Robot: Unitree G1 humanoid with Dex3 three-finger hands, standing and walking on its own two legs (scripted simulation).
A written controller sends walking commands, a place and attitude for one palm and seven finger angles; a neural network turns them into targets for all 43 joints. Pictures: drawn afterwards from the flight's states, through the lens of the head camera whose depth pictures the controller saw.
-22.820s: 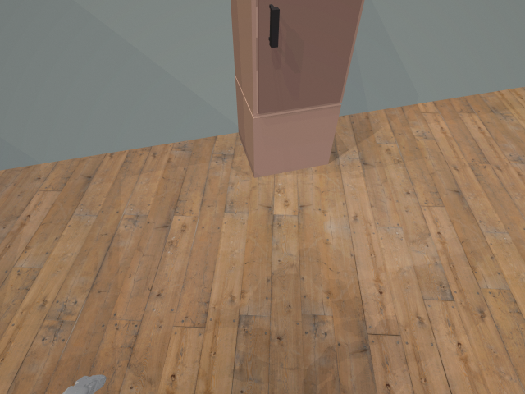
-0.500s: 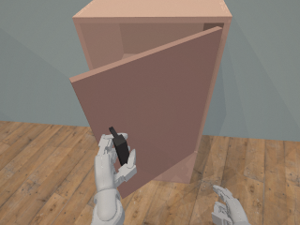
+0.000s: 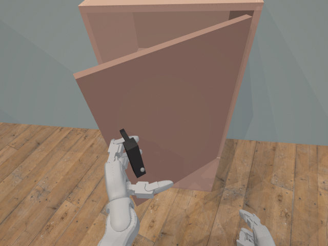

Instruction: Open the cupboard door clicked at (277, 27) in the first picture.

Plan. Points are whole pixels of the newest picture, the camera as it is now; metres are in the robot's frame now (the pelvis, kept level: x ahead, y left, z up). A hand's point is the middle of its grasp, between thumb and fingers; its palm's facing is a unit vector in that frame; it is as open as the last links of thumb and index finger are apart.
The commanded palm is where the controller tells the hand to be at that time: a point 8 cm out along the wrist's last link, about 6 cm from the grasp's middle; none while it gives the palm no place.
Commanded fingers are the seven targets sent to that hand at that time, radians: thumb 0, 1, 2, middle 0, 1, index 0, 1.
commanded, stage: open thumb and fingers to let go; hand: left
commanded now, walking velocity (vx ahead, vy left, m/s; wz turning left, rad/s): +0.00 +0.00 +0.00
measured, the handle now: (131, 152) +0.32 +0.09 +0.08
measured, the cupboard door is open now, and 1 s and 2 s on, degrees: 39 43 42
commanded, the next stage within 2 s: slide the hand sideways off the handle in 0.28 s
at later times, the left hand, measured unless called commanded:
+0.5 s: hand (139, 180) +0.25 +0.06 +0.07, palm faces -0.07 -1.00 -0.04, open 15.6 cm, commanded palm +0.23 +0.09 +0.07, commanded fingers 0.00 -0.50 0.30 -0.15 -0.30 -0.15 -0.30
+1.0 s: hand (131, 197) +0.22 +0.07 +0.08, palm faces -0.20 -0.98 +0.01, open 16.1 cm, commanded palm +0.20 +0.14 +0.07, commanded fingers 0.00 -0.50 0.30 -0.15 -0.30 -0.15 -0.30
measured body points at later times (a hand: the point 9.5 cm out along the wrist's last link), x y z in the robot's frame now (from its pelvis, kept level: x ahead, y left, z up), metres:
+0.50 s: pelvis -0.01 +0.03 +0.00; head +0.01 +0.02 +0.45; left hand +0.25 +0.12 +0.08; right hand +0.17 -0.18 -0.09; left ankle +0.03 +0.16 -0.69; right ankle -0.03 -0.06 -0.69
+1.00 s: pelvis -0.01 +0.05 -0.01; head +0.01 +0.03 +0.44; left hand +0.22 +0.13 +0.08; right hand +0.16 -0.18 -0.08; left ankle +0.03 +0.16 -0.69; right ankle -0.03 -0.06 -0.69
